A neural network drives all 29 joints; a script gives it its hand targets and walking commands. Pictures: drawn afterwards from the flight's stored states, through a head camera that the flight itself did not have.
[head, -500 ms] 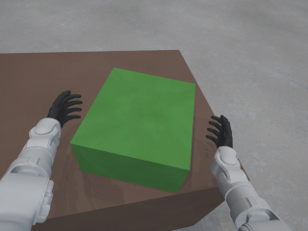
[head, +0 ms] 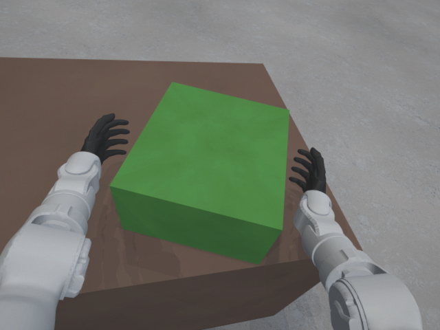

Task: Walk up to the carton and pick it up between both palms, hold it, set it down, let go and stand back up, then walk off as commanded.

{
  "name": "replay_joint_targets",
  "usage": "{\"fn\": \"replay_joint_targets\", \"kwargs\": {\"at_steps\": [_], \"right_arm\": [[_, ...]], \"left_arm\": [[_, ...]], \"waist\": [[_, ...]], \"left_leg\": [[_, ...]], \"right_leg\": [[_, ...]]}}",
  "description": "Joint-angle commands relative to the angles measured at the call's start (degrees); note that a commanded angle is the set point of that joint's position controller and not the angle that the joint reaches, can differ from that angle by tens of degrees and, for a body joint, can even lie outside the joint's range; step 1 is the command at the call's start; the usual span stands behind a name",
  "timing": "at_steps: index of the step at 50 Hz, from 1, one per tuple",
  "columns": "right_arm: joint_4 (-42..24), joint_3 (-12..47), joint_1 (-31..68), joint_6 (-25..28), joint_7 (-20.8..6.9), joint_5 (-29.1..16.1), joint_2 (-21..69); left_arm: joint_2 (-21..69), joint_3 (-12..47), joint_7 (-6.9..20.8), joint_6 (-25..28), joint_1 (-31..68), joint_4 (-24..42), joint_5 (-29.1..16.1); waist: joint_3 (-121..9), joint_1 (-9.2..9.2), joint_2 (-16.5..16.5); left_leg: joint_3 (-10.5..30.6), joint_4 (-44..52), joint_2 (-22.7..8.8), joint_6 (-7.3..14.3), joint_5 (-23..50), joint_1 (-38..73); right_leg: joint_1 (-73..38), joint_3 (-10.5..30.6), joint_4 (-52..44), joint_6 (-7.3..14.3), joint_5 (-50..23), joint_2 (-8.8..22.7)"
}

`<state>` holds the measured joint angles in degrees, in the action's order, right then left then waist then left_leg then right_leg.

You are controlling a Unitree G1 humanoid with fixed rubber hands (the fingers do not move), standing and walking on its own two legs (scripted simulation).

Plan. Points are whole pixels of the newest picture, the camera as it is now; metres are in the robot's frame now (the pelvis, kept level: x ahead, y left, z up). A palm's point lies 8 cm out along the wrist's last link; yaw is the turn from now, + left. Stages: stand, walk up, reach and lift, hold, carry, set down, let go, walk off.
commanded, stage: reach and lift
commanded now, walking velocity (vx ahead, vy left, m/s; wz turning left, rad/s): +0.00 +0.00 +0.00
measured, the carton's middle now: (211, 165) +0.48 -0.04 +0.01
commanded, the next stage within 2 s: none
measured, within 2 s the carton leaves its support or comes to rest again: leaves its support in 1.64 s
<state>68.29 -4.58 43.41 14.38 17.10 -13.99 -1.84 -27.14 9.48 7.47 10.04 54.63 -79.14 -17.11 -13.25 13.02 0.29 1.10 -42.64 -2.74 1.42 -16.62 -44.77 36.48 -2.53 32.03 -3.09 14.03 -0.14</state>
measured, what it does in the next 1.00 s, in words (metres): stands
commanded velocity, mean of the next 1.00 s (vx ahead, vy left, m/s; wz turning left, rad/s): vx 0.00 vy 0.00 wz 0.00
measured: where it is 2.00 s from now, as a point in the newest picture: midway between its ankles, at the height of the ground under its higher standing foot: outside the picture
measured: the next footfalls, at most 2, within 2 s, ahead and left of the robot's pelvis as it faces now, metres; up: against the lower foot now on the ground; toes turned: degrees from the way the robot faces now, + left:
none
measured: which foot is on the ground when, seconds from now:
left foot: down 0.00-1.00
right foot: down 0.00-1.00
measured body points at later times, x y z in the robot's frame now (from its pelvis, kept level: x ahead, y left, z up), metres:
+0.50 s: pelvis -0.02 +0.00 +0.00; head +0.06 +0.07 +0.44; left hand +0.48 +0.17 +0.06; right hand +0.38 -0.21 +0.06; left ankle +0.03 +0.09 -0.71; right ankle +0.00 -0.17 -0.71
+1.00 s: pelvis +0.00 +0.00 +0.00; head +0.07 +0.06 +0.44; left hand +0.49 +0.16 +0.06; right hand +0.38 -0.21 +0.06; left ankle +0.03 +0.09 -0.71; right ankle +0.00 -0.17 -0.71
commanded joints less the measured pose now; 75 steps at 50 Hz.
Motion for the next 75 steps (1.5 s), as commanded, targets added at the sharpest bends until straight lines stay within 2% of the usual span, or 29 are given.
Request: {"fn": "replay_joint_targets", "kwargs": {"at_steps": [1, 3, 5, 9, 10, 13, 17, 20, 24, 26, 28, 29, 31, 36, 38, 39, 47, 48, 49, 53, 56, 57, 61, 62, 64, 69, 73, 74, 75], "right_arm": [[-5.6, -0.4, 22.6, 2.0, 0.3, 0.3, -7.9], [-7.1, -0.1, 25.4, 1.8, 0.7, 0.9, -6.0], [-5.0, -0.2, 23.1, 2.8, 0.5, 1.1, -4.9], [-4.0, -4.1, 24.1, 3.1, 1.2, 3.3, -4.6], [-5.8, -2.3, 28.2, 2.8, 0.9, 2.2, -5.2], [-6.3, -2.7, 28.0, 2.7, 1.2, 3.4, -2.7], [-8.6, -3.0, 28.0, 1.9, 0.5, 3.2, -2.9], [-6.4, -3.8, 29.0, 1.0, 1.2, 4.1, -3.3], [-7.9, -4.6, 28.0, 2.2, 0.5, 2.6, -2.0], [-6.6, -3.3, 27.8, 2.2, 0.8, 3.8, -0.2], [-9.2, -4.3, 26.0, 3.3, 0.3, 4.8, 0.5], [-8.0, -3.2, 26.3, 3.3, 0.1, 3.8, 0.3], [-6.2, -3.7, 27.3, 2.7, 0.7, 5.0, 1.5], [-8.8, -4.6, 25.6, 3.5, 0.4, 5.5, 1.1], [-7.0, -4.7, 24.9, 3.3, 0.4, 4.9, 1.2], [-7.9, -3.2, 26.0, 3.3, 0.6, 5.4, 2.6], [-9.4, -3.7, 21.0, 5.7, 1.2, 6.1, 4.0], [-6.2, -3.1, 22.0, 4.7, 0.8, 5.2, 3.1], [-8.5, -2.1, 22.0, 4.6, 0.5, 4.9, 4.2], [-9.7, -2.4, 20.1, 5.3, 0.4, 5.6, 4.8], [-11.1, -3.8, 21.6, 6.1, 0.6, 6.9, 5.5], [-11.4, -3.3, 22.6, 5.5, 0.2, 5.7, 4.3], [-9.8, -2.7, 20.3, 4.3, 1.3, 6.3, 6.4], [-11.1, -6.3, 21.2, 4.8, 1.1, 7.5, 4.1], [-10.0, -3.0, 19.1, 4.6, 0.9, 7.2, 5.6], [-13.6, -4.8, 21.2, 6.2, 0.9, 7.3, 5.3], [-15.0, -1.2, 17.8, 5.4, 0.7, 7.4, 7.7], [-10.7, -5.0, 19.1, 5.1, 1.2, 8.3, 6.5], [-14.8, -2.9, 19.3, 6.5, 0.9, 7.8, 8.5]], "left_arm": [[-4.0, -1.1, -0.7, 3.3, 28.5, 5.0, 1.1], [-5.4, -1.5, -0.9, 3.6, 30.0, 4.3, 1.0], [-4.1, -2.2, -1.1, 3.8, 28.9, 7.3, 2.7], [-1.9, -2.6, -2.4, 3.7, 30.9, 8.8, 2.8], [-2.5, -2.0, -2.2, 3.9, 32.4, 7.3, 2.5], [0.1, -1.3, -2.0, 3.6, 32.2, 4.9, 1.5], [1.0, -0.1, -2.3, 4.3, 32.7, 3.9, 1.2], [0.5, -1.2, -1.9, 3.6, 36.0, 3.4, 2.8], [4.2, 2.0, -2.7, 4.5, 34.6, 8.1, 1.9], [3.8, -1.4, -1.8, 3.3, 32.4, 3.6, 4.0], [6.0, -0.8, -2.1, 4.6, 33.2, 12.6, 4.0], [5.7, -1.9, -2.0, 4.3, 31.6, 9.4, 4.6], [5.9, -2.6, -1.2, 3.4, 31.8, 5.1, 5.1], [6.2, -1.8, -1.8, 4.5, 33.2, 10.0, 4.0], [7.6, -2.5, -1.4, 3.3, 31.5, 4.5, 6.1], [7.2, -3.4, -1.1, 3.4, 31.0, 7.9, 5.4], [9.8, -4.8, -1.2, 4.1, 29.9, 12.9, 8.4], [9.2, -5.9, -0.9, 3.3, 28.3, 8.7, 10.0], [10.9, -6.0, -1.2, 3.1, 28.4, 9.6, 8.9], [10.9, -5.6, -1.2, 4.1, 28.0, 13.8, 8.8], [11.4, -5.9, -1.2, 3.7, 29.2, 14.3, 7.9], [11.8, -6.5, -0.9, 3.0, 28.0, 11.4, 8.1], [12.5, -6.6, -0.9, 2.7, 28.5, 13.4, 10.4], [11.7, -6.5, -1.2, 3.1, 29.6, 13.8, 9.8], [12.7, -8.2, -0.2, 2.3, 25.4, 9.8, 10.6], [12.6, -7.9, -0.9, 2.6, 28.4, 18.1, 10.3], [13.2, -8.7, 0.4, 1.9, 23.6, 16.8, 11.7], [13.0, -8.9, 0.0, 1.9, 26.6, 15.0, 12.9], [15.3, -8.1, 0.1, 1.7, 25.8, 20.7, 13.6]], "waist": [[-28.2, 0.78, 12.6], [-28.6, 0.87, 12.1], [-30.0, 0.24, 14.5], [-29.2, 1.30, 15.1], [-30.5, -0.26, 15.9], [-31.3, 1.38, 11.8], [-33.0, 0.92, 12.4], [-28.8, 1.16, 13.5], [-32.5, 1.62, 17.2], [-31.2, 0.65, 12.8], [-34.4, 0.50, 15.5], [-32.6, -0.62, 15.4], [-28.0, -0.05, 11.1], [-30.5, 0.20, 15.2], [-28.3, 0.40, 12.5], [-29.8, -0.79, 11.8], [-29.7, -0.20, 13.6], [-24.8, -1.12, 13.9], [-28.6, -1.70, 10.7], [-27.7, -2.11, 14.8], [-29.4, -0.70, 10.7], [-27.0, -2.60, 12.3], [-25.8, -1.30, 11.1], [-28.0, -1.67, 13.0], [-26.0, -2.10, 9.4], [-28.7, -2.44, 13.7], [-29.8, -2.78, 8.8], [-24.8, -1.46, 12.5], [-28.1, -2.89, 14.1]], "left_leg": [[0.8, 1.3, 0.8, -5.7, 18.0, 37.9], [-0.1, 1.8, 1.3, -4.7, 16.5, 35.1], [0.5, 0.8, 1.0, -5.9, 23.9, 39.4], [0.6, 2.1, 0.9, -6.2, 14.8, 34.9], [0.2, 1.2, 1.1, -6.2, 17.2, 35.9], [-0.1, 1.5, 1.0, -5.3, 15.6, 34.2], [-0.3, 2.5, 1.5, -5.3, 12.7, 33.5], [0.0, 2.5, 1.4, -4.4, 10.8, 31.0], [0.2, 2.1, 1.0, -6.5, 14.4, 36.2], [0.5, 1.5, 1.4, -5.3, 15.4, 34.2], [0.8, 2.7, 1.0, -6.7, 15.5, 38.5], [0.3, 1.9, 1.2, -6.9, 20.0, 38.9], [0.2, 3.1, 1.3, -5.6, 14.6, 34.6], [0.3, 3.0, 1.1, -6.6, 18.3, 37.4], [0.4, 2.7, 1.1, -6.1, 17.9, 36.7], [-0.1, 2.3, 1.0, -5.8, 19.0, 37.2], [0.3, 1.6, 1.2, -6.7, 26.2, 39.9], [0.1, 2.3, 1.3, -5.9, 24.4, 37.4], [0.3, 2.1, 1.2, -5.9, 22.4, 38.1], [-0.4, 2.7, 1.0, -6.7, 24.2, 39.8], [0.4, 1.7, 0.8, -6.3, 25.1, 39.5], [-0.5, 2.9, 1.4, -6.8, 25.1, 38.7], [0.2, 4.3, 1.2, -5.0, 17.6, 37.2], [0.3, 4.3, 1.4, -5.6, 18.4, 36.7], [-0.6, 4.7, 1.6, -4.9, 23.4, 39.7], [-0.2, 2.9, 1.0, -6.5, 26.1, 39.3], [-1.2, 4.1, 2.2, -5.0, 27.8, 41.3], [-0.8, 4.8, 1.7, -6.0, 25.3, 38.7], [-1.6, 5.2, 1.4, -6.4, 30.2, 44.1]], "right_leg": [[4.9, -4.7, -2.7, 3.9, -13.8, -1.8], [2.8, -3.9, -3.1, 3.1, -14.8, -1.4], [1.4, -3.9, -2.6, 3.4, -19.0, -1.8], [5.2, -4.7, -2.2, 4.1, -13.0, -2.3], [6.1, -4.6, -2.1, 4.1, -13.7, -2.2], [3.3, -4.3, -2.5, 3.5, -13.5, -2.1], [4.6, -3.9, -2.8, 4.3, -9.8, -2.0], [5.1, -3.4, -2.4, 3.9, -9.4, -1.6], [8.0, -4.7, -2.5, 5.2, -12.0, -2.3], [4.3, -3.9, -3.4, 3.9, -13.1, -1.7], [5.5, -4.4, -3.7, 4.8, -13.0, -2.1], [4.2, -4.3, -3.0, 4.9, -15.9, -2.2], [2.8, -4.0, -4.8, 4.6, -11.4, -2.0], [3.6, -3.9, -4.0, 5.0, -14.4, -2.1], [5.1, -4.2, -4.2, 4.8, -13.3, -2.3], [2.8, -3.9, -4.4, 4.5, -13.9, -2.3], [2.1, -4.3, -4.8, 4.8, -19.3, -2.6], [1.6, -3.5, -4.6, 4.4, -17.0, -2.2], [3.5, -4.0, -4.2, 4.4, -15.1, -2.7], [2.5, -3.9, -5.0, 5.5, -16.2, -2.4], [3.1, -4.3, -5.1, 4.7, -16.8, -2.7], [1.6, -4.0, -5.4, 4.9, -16.4, -2.2], [2.3, -3.6, -6.5, 5.1, -12.5, -2.1], [2.7, -3.7, -5.6, 5.3, -13.3, -2.1], [-1.1, -3.6, -7.2, 4.4, -16.5, -2.2], [2.6, -3.7, -5.9, 5.1, -16.4, -2.7], [-5.7, -2.7, -8.0, 3.9, -20.4, -2.1], [-2.5, -3.2, -8.1, 4.7, -18.3, -2.0], [-5.2, -3.2, -8.7, 4.9, -19.8, -2.3]]}}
